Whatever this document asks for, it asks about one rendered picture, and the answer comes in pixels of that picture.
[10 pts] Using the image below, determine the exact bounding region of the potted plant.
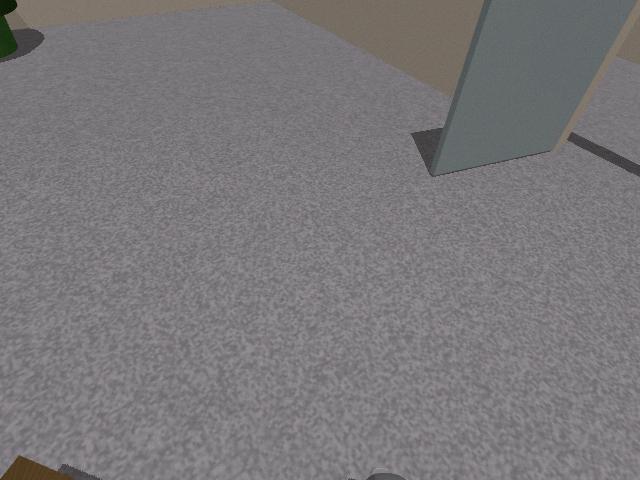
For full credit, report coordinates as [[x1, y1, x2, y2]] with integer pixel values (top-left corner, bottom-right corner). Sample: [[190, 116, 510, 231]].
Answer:
[[0, 0, 18, 58]]

